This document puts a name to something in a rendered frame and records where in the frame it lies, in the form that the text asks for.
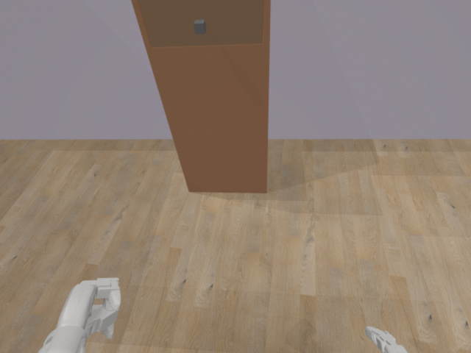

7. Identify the drawer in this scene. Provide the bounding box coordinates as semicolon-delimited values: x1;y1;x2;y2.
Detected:
139;0;263;47

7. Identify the robot left hand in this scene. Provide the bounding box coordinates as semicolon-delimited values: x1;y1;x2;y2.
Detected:
56;278;121;339

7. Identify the cabinet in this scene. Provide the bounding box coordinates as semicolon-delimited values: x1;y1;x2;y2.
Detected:
131;0;271;193

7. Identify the robot right hand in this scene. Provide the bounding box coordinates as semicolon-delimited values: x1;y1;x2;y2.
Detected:
365;327;408;353

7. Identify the handle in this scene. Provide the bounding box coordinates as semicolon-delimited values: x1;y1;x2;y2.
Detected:
194;19;206;35

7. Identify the left robot forearm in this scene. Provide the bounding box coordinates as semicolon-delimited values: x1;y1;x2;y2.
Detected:
38;326;87;353

